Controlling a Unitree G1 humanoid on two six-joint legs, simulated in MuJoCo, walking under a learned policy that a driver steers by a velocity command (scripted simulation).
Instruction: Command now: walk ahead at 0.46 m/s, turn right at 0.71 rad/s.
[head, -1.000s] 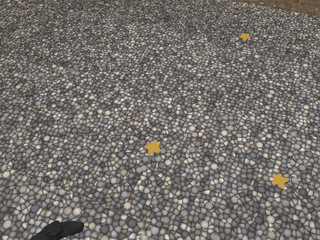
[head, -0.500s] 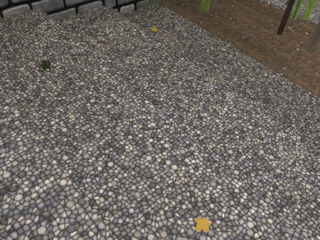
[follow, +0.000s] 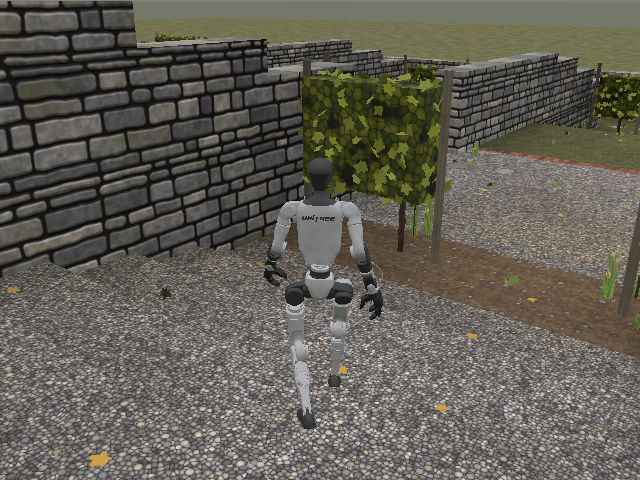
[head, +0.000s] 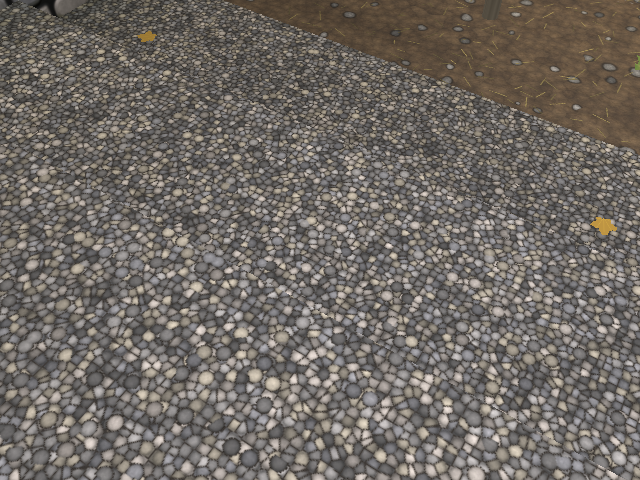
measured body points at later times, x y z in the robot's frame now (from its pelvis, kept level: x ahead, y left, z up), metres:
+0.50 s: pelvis +0.24 +0.05 -0.09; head +0.26 +0.06 +0.36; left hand +0.47 +0.26 -0.20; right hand +0.31 -0.24 -0.16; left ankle +0.39 +0.09 -0.81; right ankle +0.15 -0.04 -0.74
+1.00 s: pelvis +0.24 +0.05 -0.08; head +0.22 +0.03 +0.37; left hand +0.54 +0.11 -0.16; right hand +0.09 -0.21 -0.19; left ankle +0.40 +0.09 -0.73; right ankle +0.18 +0.00 -0.80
